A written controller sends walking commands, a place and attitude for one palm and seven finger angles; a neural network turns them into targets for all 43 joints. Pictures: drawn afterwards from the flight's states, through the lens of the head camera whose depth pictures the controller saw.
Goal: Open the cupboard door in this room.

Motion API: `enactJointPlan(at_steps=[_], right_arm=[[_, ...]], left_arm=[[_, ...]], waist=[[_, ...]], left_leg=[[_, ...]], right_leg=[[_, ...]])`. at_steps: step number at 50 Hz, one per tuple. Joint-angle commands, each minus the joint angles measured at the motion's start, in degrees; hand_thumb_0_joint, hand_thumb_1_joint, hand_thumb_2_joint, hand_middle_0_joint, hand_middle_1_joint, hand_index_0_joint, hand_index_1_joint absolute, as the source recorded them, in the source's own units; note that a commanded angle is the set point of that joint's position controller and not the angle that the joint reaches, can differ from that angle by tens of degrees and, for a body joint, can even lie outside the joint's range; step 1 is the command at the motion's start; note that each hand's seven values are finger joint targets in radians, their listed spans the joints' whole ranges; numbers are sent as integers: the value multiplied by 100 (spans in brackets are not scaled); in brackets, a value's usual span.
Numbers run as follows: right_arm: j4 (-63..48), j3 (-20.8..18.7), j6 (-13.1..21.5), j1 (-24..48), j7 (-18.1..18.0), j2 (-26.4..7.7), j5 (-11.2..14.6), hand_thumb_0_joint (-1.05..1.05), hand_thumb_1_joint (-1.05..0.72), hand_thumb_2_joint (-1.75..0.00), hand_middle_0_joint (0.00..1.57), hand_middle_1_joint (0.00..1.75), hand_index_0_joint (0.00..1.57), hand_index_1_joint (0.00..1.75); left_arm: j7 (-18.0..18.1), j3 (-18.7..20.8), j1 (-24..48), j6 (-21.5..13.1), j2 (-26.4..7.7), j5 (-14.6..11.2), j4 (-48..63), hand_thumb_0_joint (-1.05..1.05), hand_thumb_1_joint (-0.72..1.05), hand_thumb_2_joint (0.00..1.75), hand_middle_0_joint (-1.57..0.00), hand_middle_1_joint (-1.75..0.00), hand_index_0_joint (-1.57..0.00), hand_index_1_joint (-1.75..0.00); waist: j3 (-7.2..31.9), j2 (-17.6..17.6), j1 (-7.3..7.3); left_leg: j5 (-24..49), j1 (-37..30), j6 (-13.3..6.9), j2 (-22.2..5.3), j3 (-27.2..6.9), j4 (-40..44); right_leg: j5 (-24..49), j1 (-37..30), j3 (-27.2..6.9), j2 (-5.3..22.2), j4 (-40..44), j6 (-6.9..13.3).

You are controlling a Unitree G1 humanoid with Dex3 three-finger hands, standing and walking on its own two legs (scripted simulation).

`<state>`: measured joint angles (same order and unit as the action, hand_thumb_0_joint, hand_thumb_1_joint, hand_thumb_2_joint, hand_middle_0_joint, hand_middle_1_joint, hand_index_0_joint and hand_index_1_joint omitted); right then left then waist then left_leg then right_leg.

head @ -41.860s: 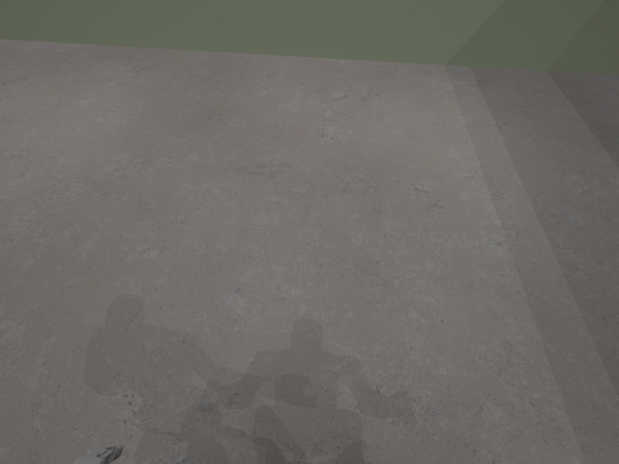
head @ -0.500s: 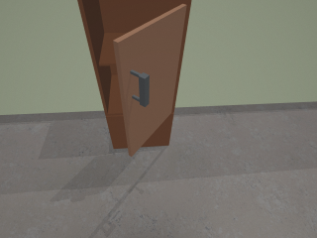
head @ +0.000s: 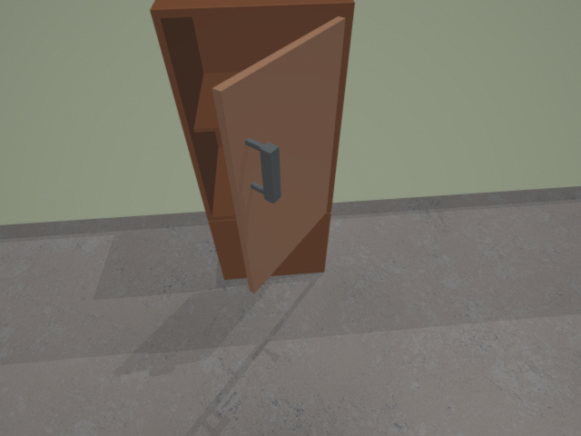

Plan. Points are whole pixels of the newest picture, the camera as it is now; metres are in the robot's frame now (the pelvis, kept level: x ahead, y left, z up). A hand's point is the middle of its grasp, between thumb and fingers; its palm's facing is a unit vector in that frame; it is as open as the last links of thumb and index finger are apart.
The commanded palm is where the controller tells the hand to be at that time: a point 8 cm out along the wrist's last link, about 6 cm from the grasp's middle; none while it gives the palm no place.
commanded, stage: let the arm hang, fingers relaxed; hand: left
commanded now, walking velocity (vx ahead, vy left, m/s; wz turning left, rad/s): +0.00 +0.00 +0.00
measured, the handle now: (262, 170) +0.56 +0.09 +0.05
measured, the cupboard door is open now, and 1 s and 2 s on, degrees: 49 49 49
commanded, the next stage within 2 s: look to check the result in 0.32 s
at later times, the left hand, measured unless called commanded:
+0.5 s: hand out of the picture -0.01 +0.14 -0.18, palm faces +0.07 -0.98 -0.17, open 7.3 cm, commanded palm none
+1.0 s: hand out of the picture +0.01 +0.14 -0.17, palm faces +0.06 -0.98 -0.17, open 7.4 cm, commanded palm none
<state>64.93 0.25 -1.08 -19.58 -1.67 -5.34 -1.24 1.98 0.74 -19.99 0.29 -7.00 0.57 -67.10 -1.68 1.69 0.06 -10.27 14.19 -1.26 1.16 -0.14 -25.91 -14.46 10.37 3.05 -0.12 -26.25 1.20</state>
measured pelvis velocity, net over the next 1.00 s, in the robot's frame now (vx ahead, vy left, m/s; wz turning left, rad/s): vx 0.03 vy -0.02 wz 0.01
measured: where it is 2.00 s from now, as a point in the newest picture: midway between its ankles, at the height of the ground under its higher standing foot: outside the picture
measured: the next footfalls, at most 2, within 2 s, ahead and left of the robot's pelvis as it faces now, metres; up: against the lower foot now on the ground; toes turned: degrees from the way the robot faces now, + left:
none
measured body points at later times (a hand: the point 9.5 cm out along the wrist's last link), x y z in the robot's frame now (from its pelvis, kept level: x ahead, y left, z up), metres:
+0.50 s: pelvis +0.01 -0.01 +0.00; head +0.03 -0.01 +0.45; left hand -0.02 +0.20 -0.16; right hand -0.01 -0.21 -0.16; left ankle +0.04 +0.11 -0.74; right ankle +0.00 -0.11 -0.74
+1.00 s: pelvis +0.03 -0.02 +0.00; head +0.04 -0.02 +0.45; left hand +0.01 +0.19 -0.16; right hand +0.02 -0.23 -0.16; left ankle +0.04 +0.11 -0.74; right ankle +0.00 -0.11 -0.74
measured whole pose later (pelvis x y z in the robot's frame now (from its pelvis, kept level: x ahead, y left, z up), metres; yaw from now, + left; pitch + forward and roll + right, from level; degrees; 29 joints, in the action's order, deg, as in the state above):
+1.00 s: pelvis +0.03 -0.02 +0.00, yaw +0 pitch -2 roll +0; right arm 65.8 0.4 -0.3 -16.3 -2.5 -6.8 -1.0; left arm 2.1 0.6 -17.0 -0.8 -6.5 0.2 -66.4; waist -2.7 0.2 -0.1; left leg -12.0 10.6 0.3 0.1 -1.0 -24.1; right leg -15.7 6.0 3.7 -1.4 -23.0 2.5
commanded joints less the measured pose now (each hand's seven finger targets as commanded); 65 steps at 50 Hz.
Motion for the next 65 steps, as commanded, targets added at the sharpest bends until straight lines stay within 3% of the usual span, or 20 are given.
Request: enactJointPlan(at_steps=[1,8,11,27,42,49,55,58,61,64,65], right_arm=[[-84,-101,84,-452,-73,-485,-11,0,-90,-90,20,30,20,30],[-86,-109,83,-462,-77,-402,-18,0,-90,-90,20,30,20,30],[-86,-102,91,-427,-88,-397,-20,0,-90,-90,20,30,20,30],[-70,-89,111,-271,-117,-542,19,0,-90,-90,20,30,20,30],[-23,-72,105,-128,-121,-599,21,0,-90,-90,20,30,20,30],[9,-53,130,-129,-132,-608,12,0,-90,-90,20,30,20,30],[-167,-245,1,-38,-194,-788,8,0,-90,-90,20,30,20,30],[-374,-343,-27,40,-205,-870,2,0,-90,-90,20,30,20,30],[-557,-421,-8,130,-216,-1039,-4,0,-90,-90,20,30,20,30],[-729,-515,23,146,-229,-1316,-24,0,-90,-90,20,30,20,30],[-801,-537,45,169,-222,-1389,-33,0,-90,-90,20,30,20,30]], left_arm=[[41,87,-426,-59,-444,-1,136,0,90,90,-20,-30,-20,-30],[49,118,-306,-72,-401,-1,215,0,90,90,-20,-30,-20,-30],[42,118,-289,-78,-406,-8,211,0,90,90,-20,-30,-20,-30],[48,97,-331,-123,-431,-28,153,0,90,90,-20,-30,-20,-30],[47,72,-307,-125,-465,-29,138,0,90,90,-20,-30,-20,-30],[41,79,-240,-127,-488,-37,140,0,90,90,-20,-30,-20,-30],[0,306,-81,21,-695,15,341,0,90,90,-20,-30,-20,-30],[-44,411,64,88,-772,39,541,0,90,90,-20,-30,-20,-30],[-96,469,202,117,-799,49,732,0,90,90,-20,-30,-20,-30],[-148,499,298,140,-717,63,928,0,90,90,-20,-30,-20,-30],[-170,504,353,156,-688,68,1007,0,90,90,-20,-30,-20,-30]], waist=[[-494,-205,-8],[-593,-161,21],[-573,75,17],[-228,-126,-3],[-394,-210,-13],[-348,-55,-13],[-335,-229,11],[-265,-158,34],[-145,54,25],[28,671,10],[46,984,1]], left_leg=[[-392,203,-162,-536,-533,617],[-305,206,-122,-491,-456,513],[-206,169,-113,-500,-476,527],[608,-307,-104,-564,-438,390],[627,-375,-80,-578,-408,447],[775,-376,-81,-589,-425,497],[389,-307,-26,-719,-36,-7],[111,-242,-48,-832,0,-91],[27,-362,-164,-1117,-183,52],[-114,-432,-519,-1772,-740,502],[24,-358,-722,-2095,-952,728]], right_leg=[[-322,398,-504,512,659,196],[-411,473,-543,536,748,210],[-249,415,-554,520,733,220],[420,66,-494,562,790,194],[465,54,-492,553,883,172],[681,-107,-472,573,851,173],[1126,232,-832,595,500,292],[1019,462,-994,522,268,332],[987,744,-975,296,-140,273],[326,1070,-651,-63,-1120,138],[-573,1144,-436,-127,-1702,82]])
